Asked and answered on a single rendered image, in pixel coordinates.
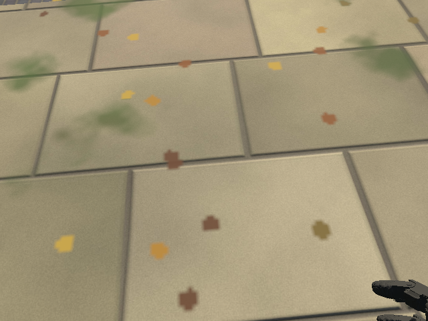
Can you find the robot right hand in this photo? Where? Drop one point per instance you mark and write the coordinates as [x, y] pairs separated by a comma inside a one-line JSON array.
[[413, 293]]

